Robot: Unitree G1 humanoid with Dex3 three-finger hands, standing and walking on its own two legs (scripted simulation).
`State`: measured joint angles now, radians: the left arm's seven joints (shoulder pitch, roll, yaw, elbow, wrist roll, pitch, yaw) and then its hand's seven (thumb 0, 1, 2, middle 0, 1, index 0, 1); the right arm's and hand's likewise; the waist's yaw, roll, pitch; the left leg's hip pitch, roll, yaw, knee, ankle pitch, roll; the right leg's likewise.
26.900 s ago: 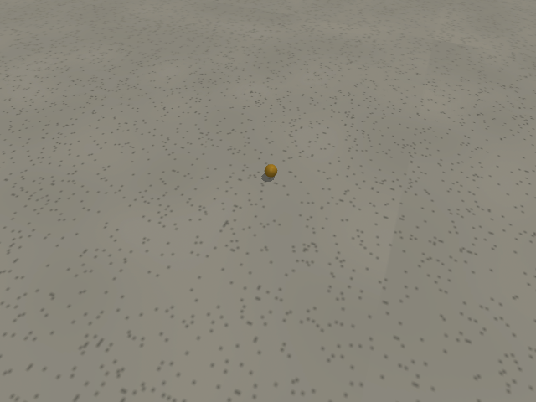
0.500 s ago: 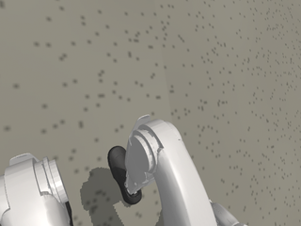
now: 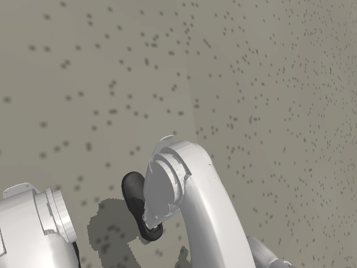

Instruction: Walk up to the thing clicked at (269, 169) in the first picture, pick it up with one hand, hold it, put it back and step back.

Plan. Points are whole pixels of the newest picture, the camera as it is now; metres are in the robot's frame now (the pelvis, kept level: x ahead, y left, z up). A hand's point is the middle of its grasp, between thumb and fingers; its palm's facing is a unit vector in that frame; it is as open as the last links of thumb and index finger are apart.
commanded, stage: rest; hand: left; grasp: from above
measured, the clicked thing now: out of the picture +0.45 +0.35 -0.27
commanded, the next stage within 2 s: open in 0.06 s
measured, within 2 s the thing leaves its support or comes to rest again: rests again in 0.12 s
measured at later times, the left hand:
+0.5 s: hand out of the picture +0.44 +0.34 -0.26, palm faces -0.46 -0.16 -0.88, open 9.8 cm
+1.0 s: hand out of the picture +0.44 +0.34 -0.25, palm faces -0.46 -0.15 -0.88, open 12.6 cm
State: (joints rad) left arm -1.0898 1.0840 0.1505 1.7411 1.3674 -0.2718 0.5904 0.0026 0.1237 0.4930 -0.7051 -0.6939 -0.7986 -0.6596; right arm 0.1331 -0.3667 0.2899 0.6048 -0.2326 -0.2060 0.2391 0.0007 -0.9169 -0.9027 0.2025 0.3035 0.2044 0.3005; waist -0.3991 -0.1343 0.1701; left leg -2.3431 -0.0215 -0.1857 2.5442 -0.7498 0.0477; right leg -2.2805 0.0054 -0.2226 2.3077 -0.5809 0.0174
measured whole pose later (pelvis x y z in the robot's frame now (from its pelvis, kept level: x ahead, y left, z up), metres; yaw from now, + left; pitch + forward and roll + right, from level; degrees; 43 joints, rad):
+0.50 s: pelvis +0.00 +0.00 +0.00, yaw +0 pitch +30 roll -16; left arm -1.09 1.09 0.15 1.72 1.34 -0.27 0.58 0.00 0.05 0.64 -0.50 -0.82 -0.56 -0.78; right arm 0.14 -0.38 0.30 0.60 -0.22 -0.21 0.24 0.00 -0.91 -0.90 0.20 0.30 0.20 0.30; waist -0.40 -0.13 0.18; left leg -2.34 -0.02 -0.19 2.53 -0.75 0.05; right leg -2.27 0.01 -0.23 2.29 -0.57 0.02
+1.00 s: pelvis +0.00 +0.00 +0.00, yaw +0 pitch +30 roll -16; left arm -1.11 1.08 0.12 1.74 1.34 -0.28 0.59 0.00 -0.28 0.86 -0.20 -1.02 -0.23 -0.98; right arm 0.13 -0.37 0.31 0.59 -0.22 -0.21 0.24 0.00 -0.90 -0.90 0.20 0.30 0.20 0.30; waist -0.40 -0.13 0.17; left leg -2.33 -0.02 -0.19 2.53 -0.75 0.05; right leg -2.27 0.01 -0.23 2.29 -0.57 0.02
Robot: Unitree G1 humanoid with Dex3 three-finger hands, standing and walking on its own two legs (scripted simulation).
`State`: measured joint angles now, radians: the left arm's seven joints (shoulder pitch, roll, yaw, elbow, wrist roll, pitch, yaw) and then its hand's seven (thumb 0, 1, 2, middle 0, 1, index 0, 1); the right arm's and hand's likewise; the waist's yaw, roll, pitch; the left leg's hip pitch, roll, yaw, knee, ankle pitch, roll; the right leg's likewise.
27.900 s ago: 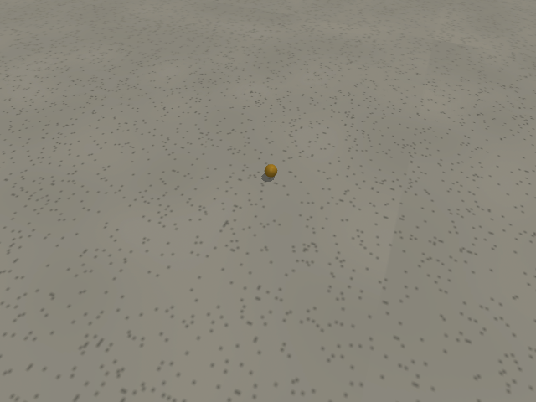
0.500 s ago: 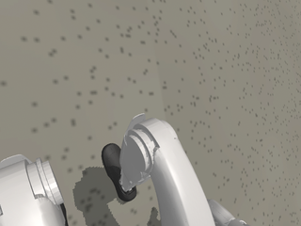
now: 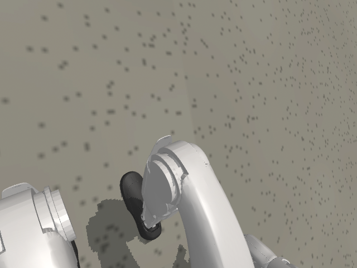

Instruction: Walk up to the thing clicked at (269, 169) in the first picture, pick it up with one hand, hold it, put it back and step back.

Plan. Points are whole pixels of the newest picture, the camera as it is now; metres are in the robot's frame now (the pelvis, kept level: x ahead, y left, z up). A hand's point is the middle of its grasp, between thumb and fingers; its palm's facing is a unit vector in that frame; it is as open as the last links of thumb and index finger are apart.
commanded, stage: withdraw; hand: left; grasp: from above
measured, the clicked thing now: out of the picture +0.46 +0.35 -0.28
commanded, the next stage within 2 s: home in 0.98 s
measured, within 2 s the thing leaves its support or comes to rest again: neither
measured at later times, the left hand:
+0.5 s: hand out of the picture +0.45 +0.38 -0.12, palm faces -0.37 -0.06 -0.93, open 14.0 cm
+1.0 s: hand out of the picture +0.44 +0.36 -0.15, palm faces -0.44 -0.08 -0.89, open 13.8 cm
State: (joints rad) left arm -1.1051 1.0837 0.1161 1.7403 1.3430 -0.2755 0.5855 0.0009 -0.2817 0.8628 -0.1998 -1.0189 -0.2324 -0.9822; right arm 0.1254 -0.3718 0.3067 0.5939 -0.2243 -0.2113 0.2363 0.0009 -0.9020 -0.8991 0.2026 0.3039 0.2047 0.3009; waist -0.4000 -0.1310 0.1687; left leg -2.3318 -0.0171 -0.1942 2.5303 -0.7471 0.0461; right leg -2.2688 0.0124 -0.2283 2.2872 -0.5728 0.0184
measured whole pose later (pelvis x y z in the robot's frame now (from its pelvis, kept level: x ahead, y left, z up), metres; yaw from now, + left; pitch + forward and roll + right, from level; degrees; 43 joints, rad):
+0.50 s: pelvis +0.01 +0.00 +0.04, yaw +4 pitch +36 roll -12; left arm -0.92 0.83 0.03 1.24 1.17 -0.13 0.31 0.00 -0.52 1.03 -0.11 -1.02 -0.09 -1.03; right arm 0.19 -0.34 0.10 0.65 -0.12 -0.10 0.25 0.00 -0.92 -0.90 0.20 0.30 0.20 0.30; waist -0.24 0.03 -0.05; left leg -2.27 -0.03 -0.11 2.39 -0.75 0.05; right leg -2.24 -0.01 -0.15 2.21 -0.62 0.01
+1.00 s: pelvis -0.01 +0.00 +0.02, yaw +6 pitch +34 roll -10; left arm -1.07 0.89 0.05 1.44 1.31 -0.33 0.34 0.00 -0.49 1.01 -0.13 -1.01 -0.12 -1.02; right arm 0.18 -0.33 0.14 0.66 -0.15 -0.02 0.12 0.00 -0.91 -0.90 0.20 0.30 0.20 0.30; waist -0.28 -0.03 0.02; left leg -2.32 -0.04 -0.09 2.40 -0.68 0.05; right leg -2.28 -0.02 -0.14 2.24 -0.57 0.01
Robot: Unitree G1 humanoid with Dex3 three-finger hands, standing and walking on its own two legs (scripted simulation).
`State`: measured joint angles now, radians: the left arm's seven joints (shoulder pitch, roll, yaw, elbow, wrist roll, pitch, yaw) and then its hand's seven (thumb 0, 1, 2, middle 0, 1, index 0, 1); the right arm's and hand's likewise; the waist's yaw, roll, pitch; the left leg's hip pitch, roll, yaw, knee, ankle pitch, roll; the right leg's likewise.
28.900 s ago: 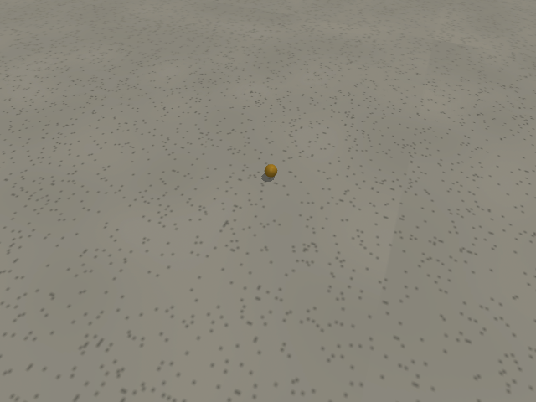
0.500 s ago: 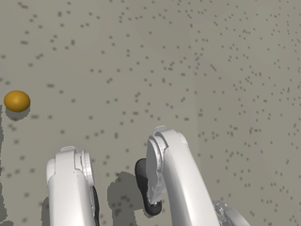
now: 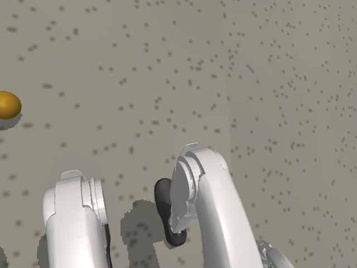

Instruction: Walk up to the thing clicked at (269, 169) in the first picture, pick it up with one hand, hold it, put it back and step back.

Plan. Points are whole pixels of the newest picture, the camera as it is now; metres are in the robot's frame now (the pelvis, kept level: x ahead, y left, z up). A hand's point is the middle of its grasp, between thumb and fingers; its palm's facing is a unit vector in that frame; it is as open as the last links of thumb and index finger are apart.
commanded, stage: home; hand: left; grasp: from above
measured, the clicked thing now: (4, 105) +0.50 +0.30 -0.30
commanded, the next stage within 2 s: none
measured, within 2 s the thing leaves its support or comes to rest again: neither
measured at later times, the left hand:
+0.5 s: hand out of the picture +0.40 +0.29 -0.03, palm faces -0.38 -0.39 -0.84, open 9.3 cm
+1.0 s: hand out of the picture +0.27 +0.22 +0.18, palm faces +0.00 -0.91 -0.41, open 7.4 cm
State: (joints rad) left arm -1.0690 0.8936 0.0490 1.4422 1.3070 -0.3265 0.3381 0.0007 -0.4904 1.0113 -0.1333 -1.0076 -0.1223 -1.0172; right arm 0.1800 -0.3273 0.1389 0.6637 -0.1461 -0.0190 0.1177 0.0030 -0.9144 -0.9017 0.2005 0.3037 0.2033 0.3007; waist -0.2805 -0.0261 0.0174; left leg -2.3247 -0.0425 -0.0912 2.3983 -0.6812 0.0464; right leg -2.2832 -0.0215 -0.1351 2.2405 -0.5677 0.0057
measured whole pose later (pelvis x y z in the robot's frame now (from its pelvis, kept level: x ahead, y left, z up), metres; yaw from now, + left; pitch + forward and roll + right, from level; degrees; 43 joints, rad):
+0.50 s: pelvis +0.01 +0.00 +0.10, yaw +4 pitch +37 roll -7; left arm -0.55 0.58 0.05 0.81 0.77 -0.06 0.08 0.00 0.47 0.90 -0.21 -0.45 -0.21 -0.45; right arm 0.22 -0.32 0.00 0.63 -0.02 0.02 0.11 0.01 -0.90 -0.90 0.20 0.30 0.21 0.30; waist -0.13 0.07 -0.17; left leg -2.03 -0.04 -0.05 2.09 -0.70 0.05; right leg -2.02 -0.01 -0.08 1.98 -0.60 0.01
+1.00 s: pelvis +0.04 +0.00 +0.28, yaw +7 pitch +23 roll -3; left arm 0.09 0.32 0.00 0.25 0.12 0.24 0.09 0.01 0.89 0.90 -0.21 -0.30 -0.21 -0.30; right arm 0.12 -0.22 0.04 0.56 0.05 -0.10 -0.07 0.01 -0.91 -0.90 0.20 0.30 0.21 0.30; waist -0.07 0.03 -0.19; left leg -1.27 -0.03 -0.06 1.47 -0.60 0.02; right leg -1.27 0.01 -0.06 1.39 -0.53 -0.01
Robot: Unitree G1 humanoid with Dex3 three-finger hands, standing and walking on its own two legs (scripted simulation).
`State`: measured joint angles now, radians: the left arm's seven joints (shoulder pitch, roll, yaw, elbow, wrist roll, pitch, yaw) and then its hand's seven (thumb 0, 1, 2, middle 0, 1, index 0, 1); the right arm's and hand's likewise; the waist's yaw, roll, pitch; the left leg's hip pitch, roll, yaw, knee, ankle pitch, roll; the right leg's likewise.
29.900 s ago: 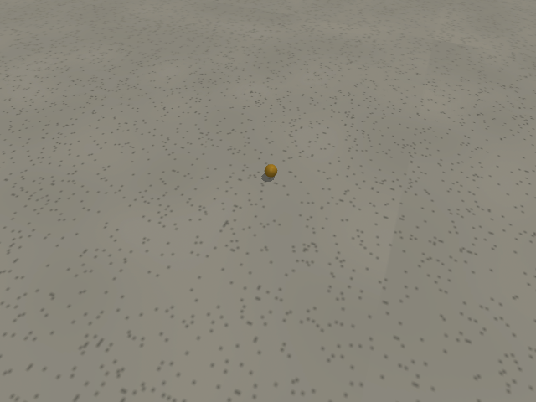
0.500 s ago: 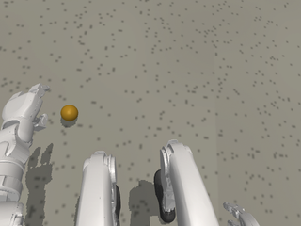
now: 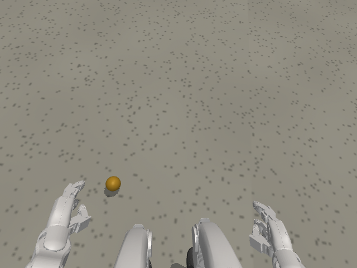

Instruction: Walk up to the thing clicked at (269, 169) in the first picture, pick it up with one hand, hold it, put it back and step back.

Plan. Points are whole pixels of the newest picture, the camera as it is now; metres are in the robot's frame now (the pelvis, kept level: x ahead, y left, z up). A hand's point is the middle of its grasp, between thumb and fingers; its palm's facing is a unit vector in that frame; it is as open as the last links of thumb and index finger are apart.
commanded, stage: home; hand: left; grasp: from above
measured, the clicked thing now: (113, 183) +0.50 +0.24 -0.58
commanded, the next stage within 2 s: none
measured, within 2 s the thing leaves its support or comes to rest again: neither
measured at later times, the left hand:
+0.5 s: hand (68, 233) +0.21 +0.18 +0.06, palm faces +0.07 -0.97 -0.21, open 7.4 cm
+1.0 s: hand (73, 228) +0.22 +0.17 +0.05, palm faces +0.06 -0.98 -0.20, open 7.4 cm
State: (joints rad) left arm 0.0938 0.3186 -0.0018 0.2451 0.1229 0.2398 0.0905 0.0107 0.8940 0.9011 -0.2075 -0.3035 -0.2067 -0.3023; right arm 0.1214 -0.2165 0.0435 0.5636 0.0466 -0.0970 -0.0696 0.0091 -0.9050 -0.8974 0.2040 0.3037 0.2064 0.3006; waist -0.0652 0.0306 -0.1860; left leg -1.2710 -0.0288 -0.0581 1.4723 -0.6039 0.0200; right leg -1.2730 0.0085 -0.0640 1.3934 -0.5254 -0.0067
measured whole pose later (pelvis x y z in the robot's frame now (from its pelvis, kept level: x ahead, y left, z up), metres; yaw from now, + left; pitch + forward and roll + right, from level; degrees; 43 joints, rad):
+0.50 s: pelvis +0.06 +0.00 +0.10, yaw +1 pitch +11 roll -3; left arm 0.52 0.22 0.02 -0.12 -0.07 0.44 0.04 0.01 0.90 0.90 -0.20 -0.30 -0.20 -0.30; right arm 0.31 -0.23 0.04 0.51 0.02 -0.19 -0.18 0.01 -0.90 -0.90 0.20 0.30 0.21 0.30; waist -0.04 0.06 -0.19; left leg -0.67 -0.01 -0.07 0.99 -0.51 0.02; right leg -0.67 0.02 -0.06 0.91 -0.44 -0.01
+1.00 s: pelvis +0.06 -0.01 +0.10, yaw +1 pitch +10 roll -2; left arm 0.49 0.22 0.02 -0.09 -0.05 0.42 0.02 0.01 0.91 0.90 -0.20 -0.30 -0.20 -0.30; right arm 0.29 -0.23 0.04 0.54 0.01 -0.23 -0.18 0.01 -0.90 -0.90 0.20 0.30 0.21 0.30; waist -0.03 0.05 -0.16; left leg -0.65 -0.01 -0.07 0.99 -0.51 0.01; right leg -0.66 0.03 -0.06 0.92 -0.45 -0.02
